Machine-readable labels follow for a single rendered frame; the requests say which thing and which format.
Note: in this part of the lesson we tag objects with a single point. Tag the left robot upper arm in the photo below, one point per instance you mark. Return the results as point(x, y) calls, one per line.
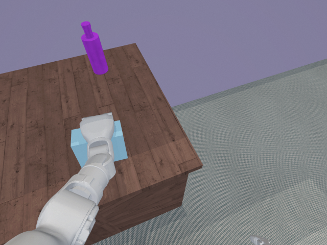
point(68, 221)

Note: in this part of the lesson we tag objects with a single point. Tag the sponge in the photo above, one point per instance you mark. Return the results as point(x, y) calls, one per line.
point(79, 144)

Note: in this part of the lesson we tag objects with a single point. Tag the table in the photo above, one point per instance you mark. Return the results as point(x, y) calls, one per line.
point(39, 108)

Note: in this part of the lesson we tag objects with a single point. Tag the robot left hand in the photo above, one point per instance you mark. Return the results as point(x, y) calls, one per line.
point(97, 126)

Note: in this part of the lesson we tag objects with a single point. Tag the robot right hand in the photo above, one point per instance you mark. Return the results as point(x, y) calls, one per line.
point(257, 240)

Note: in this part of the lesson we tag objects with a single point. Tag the robot left forearm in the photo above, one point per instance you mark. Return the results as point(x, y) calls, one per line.
point(94, 176)

